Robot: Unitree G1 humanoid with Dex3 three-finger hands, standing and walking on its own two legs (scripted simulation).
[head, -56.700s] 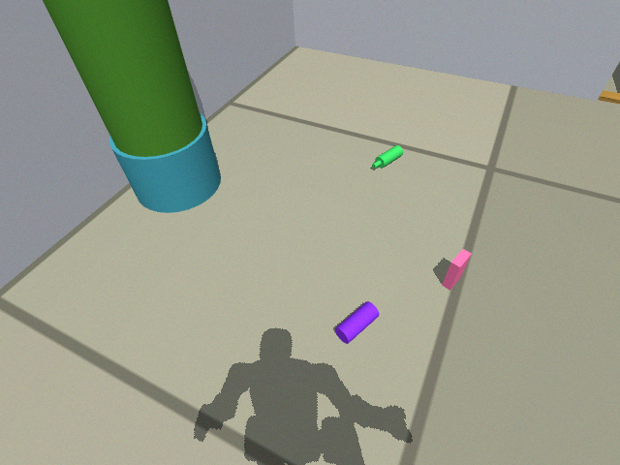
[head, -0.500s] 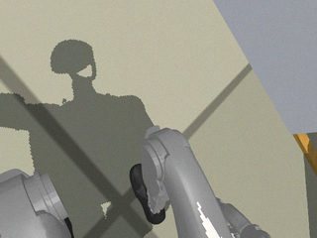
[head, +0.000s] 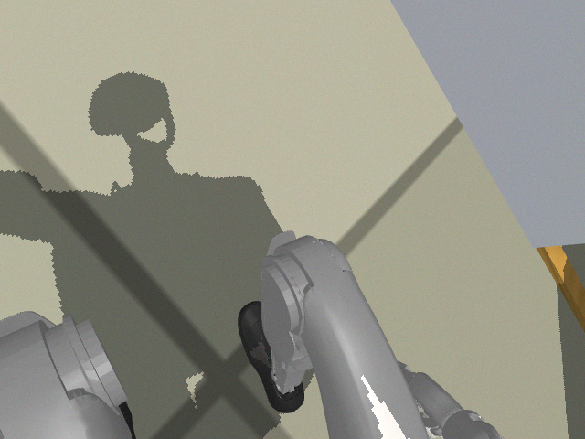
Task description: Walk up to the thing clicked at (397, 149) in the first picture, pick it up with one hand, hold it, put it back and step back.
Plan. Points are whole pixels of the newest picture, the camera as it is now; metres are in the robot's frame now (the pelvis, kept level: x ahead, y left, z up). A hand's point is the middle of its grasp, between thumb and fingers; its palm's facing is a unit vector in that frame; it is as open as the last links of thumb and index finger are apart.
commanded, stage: close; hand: left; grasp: from above
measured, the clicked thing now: out of the picture +0.46 +0.40 -0.27
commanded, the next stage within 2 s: settle in 1.44 s
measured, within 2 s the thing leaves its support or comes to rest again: leaves its support in 1.80 s
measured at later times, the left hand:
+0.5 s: hand out of the picture +0.44 +0.37 -0.23, palm faces -0.46 -0.10 -0.88, open 11.3 cm
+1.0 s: hand out of the picture +0.44 +0.37 -0.23, palm faces -0.45 -0.11 -0.89, open 9.6 cm
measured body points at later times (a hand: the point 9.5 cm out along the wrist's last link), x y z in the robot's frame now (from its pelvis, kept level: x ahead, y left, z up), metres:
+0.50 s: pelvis +0.00 +0.00 +0.00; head +0.26 +0.15 +0.33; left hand +0.46 +0.37 -0.18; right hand +0.09 -0.25 -0.06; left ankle +0.07 +0.14 -0.27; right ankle +0.11 -0.13 -0.27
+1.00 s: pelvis +0.00 +0.00 +0.00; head +0.26 +0.16 +0.33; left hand +0.46 +0.38 -0.18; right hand +0.09 -0.25 -0.06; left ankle +0.07 +0.14 -0.27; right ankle +0.11 -0.13 -0.27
